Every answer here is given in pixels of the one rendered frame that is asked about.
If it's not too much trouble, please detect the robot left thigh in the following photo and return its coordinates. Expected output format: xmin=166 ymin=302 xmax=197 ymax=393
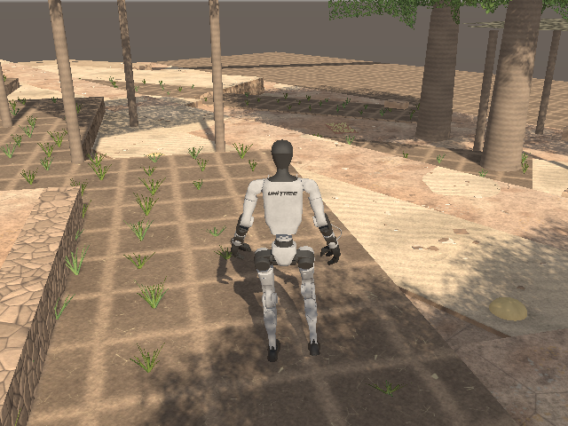
xmin=254 ymin=248 xmax=278 ymax=309

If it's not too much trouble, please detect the right robot hand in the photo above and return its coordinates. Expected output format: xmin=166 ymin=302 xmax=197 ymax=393
xmin=320 ymin=245 xmax=341 ymax=265

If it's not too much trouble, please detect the right robot forearm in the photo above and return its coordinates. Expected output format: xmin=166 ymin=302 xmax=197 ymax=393
xmin=319 ymin=213 xmax=338 ymax=249

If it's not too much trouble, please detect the robot right upper arm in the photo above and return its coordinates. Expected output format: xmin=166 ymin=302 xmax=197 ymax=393
xmin=301 ymin=178 xmax=327 ymax=227

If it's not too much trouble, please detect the left robot forearm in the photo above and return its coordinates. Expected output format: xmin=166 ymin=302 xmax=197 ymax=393
xmin=233 ymin=214 xmax=249 ymax=246

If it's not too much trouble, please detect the left robot hand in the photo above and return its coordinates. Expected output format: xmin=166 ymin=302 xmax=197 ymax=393
xmin=231 ymin=243 xmax=251 ymax=260

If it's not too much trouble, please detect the robot left upper arm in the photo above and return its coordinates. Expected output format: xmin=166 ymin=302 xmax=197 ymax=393
xmin=240 ymin=178 xmax=264 ymax=228

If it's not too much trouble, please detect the humanoid robot head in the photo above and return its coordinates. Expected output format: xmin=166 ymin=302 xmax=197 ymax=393
xmin=267 ymin=139 xmax=298 ymax=182

